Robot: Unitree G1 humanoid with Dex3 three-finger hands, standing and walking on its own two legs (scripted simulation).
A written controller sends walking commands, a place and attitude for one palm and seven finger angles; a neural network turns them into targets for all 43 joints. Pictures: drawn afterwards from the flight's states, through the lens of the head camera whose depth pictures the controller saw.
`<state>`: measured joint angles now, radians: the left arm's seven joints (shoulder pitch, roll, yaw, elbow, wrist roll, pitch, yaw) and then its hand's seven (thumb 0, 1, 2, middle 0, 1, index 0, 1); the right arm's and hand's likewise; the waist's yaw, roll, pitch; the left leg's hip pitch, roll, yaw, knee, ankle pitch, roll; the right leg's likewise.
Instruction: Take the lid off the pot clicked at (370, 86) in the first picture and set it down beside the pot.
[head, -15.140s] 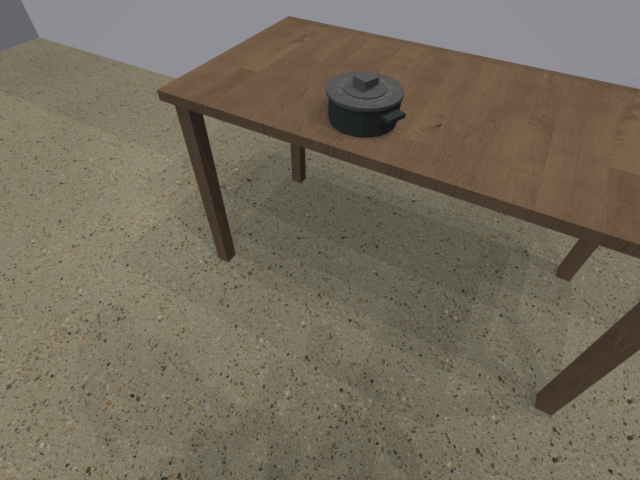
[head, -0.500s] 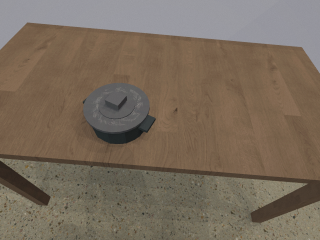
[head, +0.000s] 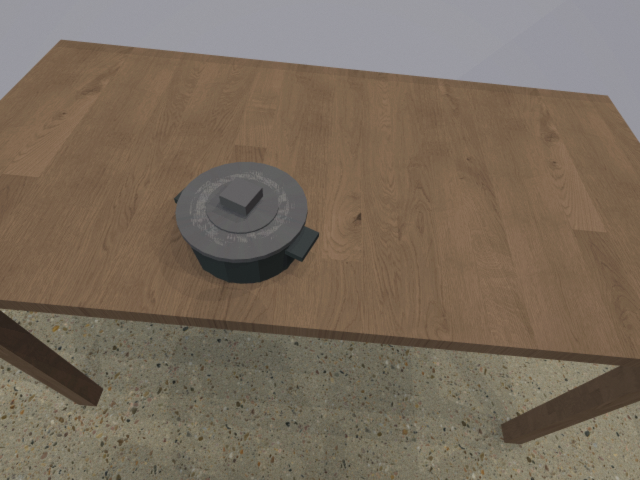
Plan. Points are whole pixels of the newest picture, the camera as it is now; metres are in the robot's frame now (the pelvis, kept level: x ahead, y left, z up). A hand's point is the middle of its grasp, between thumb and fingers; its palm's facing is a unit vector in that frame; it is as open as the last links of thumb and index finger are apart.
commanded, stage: lift the closed hand beside the body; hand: left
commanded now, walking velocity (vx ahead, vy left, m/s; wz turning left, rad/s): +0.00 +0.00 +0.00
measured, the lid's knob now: (241, 195) +0.46 +0.14 +0.07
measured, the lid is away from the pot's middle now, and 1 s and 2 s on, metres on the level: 0.00 0.00 0.00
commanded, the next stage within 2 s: raise the hand higher, near the body in 0.64 s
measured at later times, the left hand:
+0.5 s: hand out of the picture +0.08 +0.19 -0.03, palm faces +0.29 -0.92 -0.26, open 3.8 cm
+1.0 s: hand out of the picture +0.10 +0.21 +0.03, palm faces +0.27 -0.88 -0.40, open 3.1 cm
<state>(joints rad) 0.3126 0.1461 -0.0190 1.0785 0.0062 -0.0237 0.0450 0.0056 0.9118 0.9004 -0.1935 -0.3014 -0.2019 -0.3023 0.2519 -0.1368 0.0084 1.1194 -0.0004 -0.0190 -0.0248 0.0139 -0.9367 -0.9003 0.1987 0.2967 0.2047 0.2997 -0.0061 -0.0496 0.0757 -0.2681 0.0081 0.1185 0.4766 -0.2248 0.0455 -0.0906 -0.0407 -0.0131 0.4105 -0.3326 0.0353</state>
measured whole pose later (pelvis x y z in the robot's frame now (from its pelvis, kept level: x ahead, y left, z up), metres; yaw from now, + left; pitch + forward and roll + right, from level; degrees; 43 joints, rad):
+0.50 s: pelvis -0.05 -0.03 +0.00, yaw +4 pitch -3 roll -1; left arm 0.55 0.22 0.06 0.03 -0.03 -0.02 0.09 0.02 0.91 0.90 -0.88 -1.05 -0.89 -1.05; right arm 0.14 -0.24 0.01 0.52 0.02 -0.11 -0.05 0.01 -0.91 -0.90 0.20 0.30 0.21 0.31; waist 0.05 0.01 0.03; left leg -0.28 0.03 0.04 0.47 -0.15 0.02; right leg -0.09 -0.01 -0.09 0.45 -0.30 0.00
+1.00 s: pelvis -0.02 -0.03 +0.00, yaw +2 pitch -3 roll +0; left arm 0.71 0.27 0.15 -0.23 -0.03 -0.06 0.07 0.02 0.90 0.90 -1.29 -1.50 -1.29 -1.50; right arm 0.20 -0.21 0.00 0.63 0.01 -0.13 -0.08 0.02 -0.91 -0.90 0.20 0.30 0.21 0.30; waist 0.05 0.05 0.04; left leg -0.21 0.03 0.07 0.43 -0.16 0.01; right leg -0.03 -0.01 -0.05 0.39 -0.30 0.00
